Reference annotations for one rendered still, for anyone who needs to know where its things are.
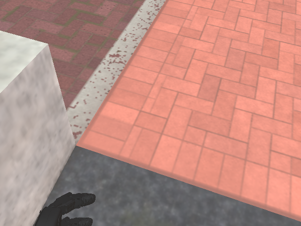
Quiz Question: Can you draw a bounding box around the left robot hand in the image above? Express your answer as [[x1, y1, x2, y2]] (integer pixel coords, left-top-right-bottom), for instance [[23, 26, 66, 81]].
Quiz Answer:
[[35, 192, 96, 226]]

